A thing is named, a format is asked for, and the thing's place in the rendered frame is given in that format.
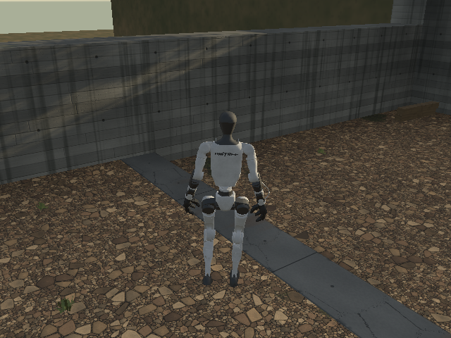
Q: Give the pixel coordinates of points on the robot left forearm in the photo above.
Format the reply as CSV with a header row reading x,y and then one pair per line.
x,y
192,187

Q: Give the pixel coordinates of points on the right robot upper arm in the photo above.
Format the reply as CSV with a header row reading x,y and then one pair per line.
x,y
248,149

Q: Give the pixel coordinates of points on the right robot hand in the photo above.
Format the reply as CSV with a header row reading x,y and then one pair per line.
x,y
262,211

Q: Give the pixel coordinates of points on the left robot hand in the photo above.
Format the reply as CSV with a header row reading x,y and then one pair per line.
x,y
188,203

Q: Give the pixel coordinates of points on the robot left thigh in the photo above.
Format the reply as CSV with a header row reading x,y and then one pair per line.
x,y
208,211

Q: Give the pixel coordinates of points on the left robot upper arm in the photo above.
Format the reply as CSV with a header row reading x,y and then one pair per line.
x,y
204,148

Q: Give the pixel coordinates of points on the robot right forearm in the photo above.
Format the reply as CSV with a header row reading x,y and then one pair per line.
x,y
258,191

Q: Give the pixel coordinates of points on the robot left foot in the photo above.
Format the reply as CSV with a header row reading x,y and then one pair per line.
x,y
207,280

